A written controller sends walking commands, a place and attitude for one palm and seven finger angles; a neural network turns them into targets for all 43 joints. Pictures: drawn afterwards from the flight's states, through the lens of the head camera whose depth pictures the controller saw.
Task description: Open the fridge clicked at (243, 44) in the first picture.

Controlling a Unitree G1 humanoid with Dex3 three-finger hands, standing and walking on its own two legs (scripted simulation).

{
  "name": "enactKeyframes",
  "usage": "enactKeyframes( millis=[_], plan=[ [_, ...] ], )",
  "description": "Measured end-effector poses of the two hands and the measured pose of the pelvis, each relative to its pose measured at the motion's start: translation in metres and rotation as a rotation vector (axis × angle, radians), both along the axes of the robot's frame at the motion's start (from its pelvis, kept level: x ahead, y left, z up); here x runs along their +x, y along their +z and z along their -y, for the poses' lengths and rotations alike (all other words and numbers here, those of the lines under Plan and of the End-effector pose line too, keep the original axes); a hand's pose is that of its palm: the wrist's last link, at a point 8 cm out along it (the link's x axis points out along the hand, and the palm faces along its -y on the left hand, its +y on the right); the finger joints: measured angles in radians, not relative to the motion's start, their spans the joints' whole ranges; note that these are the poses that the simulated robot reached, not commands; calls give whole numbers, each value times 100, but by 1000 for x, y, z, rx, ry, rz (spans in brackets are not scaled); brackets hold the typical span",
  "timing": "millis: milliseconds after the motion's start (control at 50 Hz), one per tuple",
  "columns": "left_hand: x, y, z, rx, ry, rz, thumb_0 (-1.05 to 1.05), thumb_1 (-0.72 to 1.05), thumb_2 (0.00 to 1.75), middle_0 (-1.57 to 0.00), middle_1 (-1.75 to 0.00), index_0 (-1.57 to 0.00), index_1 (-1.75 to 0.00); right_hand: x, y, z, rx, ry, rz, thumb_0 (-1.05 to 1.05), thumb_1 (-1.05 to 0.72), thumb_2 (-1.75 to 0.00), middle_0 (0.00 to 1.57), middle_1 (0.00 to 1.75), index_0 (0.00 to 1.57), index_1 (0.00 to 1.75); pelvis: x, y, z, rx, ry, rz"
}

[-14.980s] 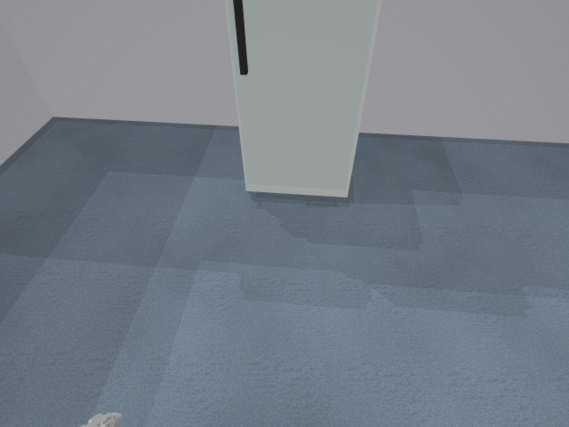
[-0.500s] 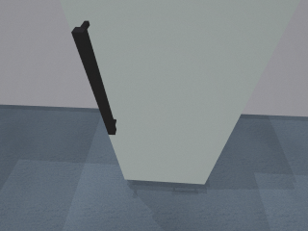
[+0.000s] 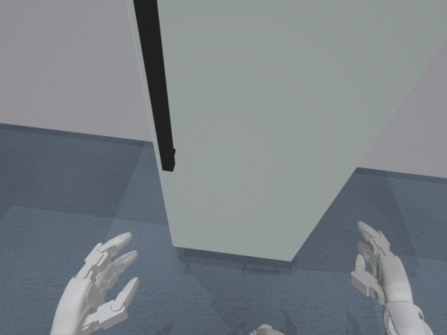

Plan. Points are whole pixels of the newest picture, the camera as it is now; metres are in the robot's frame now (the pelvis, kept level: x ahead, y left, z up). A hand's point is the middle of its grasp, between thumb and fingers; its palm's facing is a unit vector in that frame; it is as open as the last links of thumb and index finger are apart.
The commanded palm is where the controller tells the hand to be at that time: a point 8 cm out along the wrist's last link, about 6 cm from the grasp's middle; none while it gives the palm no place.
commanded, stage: raise the hand to about handle height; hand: left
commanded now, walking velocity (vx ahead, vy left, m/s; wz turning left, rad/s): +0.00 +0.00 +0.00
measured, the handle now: (162, 96) +0.50 +0.16 +0.15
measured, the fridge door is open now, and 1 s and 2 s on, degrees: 0 0 0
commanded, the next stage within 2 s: move the hooked fingers beside the handle in 1.68 s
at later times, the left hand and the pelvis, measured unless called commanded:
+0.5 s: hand (71, 247) +0.22 +0.24 +0.08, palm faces +0.06 -1.00 -0.08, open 11.6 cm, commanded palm +0.19 +0.29 +0.09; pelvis +0.00 +0.02 +0.00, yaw +1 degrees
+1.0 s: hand (50, 205) +0.26 +0.27 +0.13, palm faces +0.01 -1.00 -0.08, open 13.9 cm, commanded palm +0.23 +0.32 +0.14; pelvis +0.01 +0.01 +0.03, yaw +2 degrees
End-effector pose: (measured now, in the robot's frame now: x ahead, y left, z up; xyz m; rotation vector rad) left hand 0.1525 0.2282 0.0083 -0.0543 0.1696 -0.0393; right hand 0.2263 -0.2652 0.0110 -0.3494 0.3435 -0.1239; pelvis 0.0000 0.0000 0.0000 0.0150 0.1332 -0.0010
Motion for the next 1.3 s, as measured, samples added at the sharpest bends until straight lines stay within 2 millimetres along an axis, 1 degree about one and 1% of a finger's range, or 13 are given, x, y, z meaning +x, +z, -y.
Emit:
enactKeyframes(
  millis=[60,120,220,300,360,460,640,720,800,920,1020,1200,1300],
  plan=[
    [-28,-11,-20,27,128,-48,1,54,74,-23,-53,-23,-53,10,-10,-18,-24,59,-20,1,-90,-90,19,30,19,30,-3,-8,-2,-16,24,-20],
    [-31,10,-36,92,198,77,2,47,71,-23,-58,-23,-58,7,-34,-44,-4,122,-86,0,-90,-90,19,30,19,30,-5,-14,-4,-38,49,-26],
    [12,55,-31,152,36,313,1,35,66,-23,-65,-23,-65,-22,-82,-85,104,167,-214,1,-90,-90,20,30,20,30,-12,-20,-12,-64,70,-26],
    [53,56,-26,152,-132,197,1,26,62,-24,-71,-24,-71,-58,-99,-100,210,86,-299,1,-90,-90,20,30,20,30,-12,-14,-18,-55,49,-31],
    [63,52,-35,96,-116,67,1,19,59,-25,-76,-25,-76,-80,-97,-96,242,5,-332,1,-89,-90,21,30,20,30,-7,-6,-21,-41,27,-29],
    [52,69,-61,100,53,85,1,8,54,-26,-83,-26,-83,-95,-85,-73,184,-51,-347,1,-89,-90,21,30,20,30,2,4,-23,-35,16,-17],
    [52,80,-66,157,26,154,0,-14,45,-27,-97,-27,-97,-67,-66,-38,53,-15,-282,1,-90,-90,20,30,20,30,4,7,-21,-48,47,5],
    [66,88,-71,159,-4,136,0,-23,41,-28,-103,-28,-103,-48,-51,-38,58,-19,-208,1,-90,-90,20,30,20,30,8,12,-17,-47,44,26],
    [74,117,-85,161,49,216,0,-33,37,-29,-109,-29,-109,-34,-38,-46,84,5,-156,1,-90,-90,20,30,20,30,14,18,-13,-46,42,47],
    [83,132,-99,144,77,191,-1,-43,32,-29,-116,-30,-116,-25,-39,-56,119,50,-160,1,-90,-90,20,30,20,30,15,24,-9,-43,46,65],
    [89,127,-99,138,46,107,-1,-48,31,-30,-118,-30,-118,-30,-44,-55,127,46,-199,1,-90,-90,20,30,20,30,15,28,-7,-39,41,70],
    [105,163,-117,140,87,233,-1,-50,30,-30,-120,-30,-120,-48,-48,-43,108,10,-265,1,-90,-90,20,30,20,30,16,33,-3,-37,40,95],
    [115,154,-116,125,41,141,-1,-50,30,-30,-120,-30,-120,-56,-48,-34,107,-20,-276,1,-90,-90,20,30,20,30,14,35,-5,-31,32,89]
  ],
)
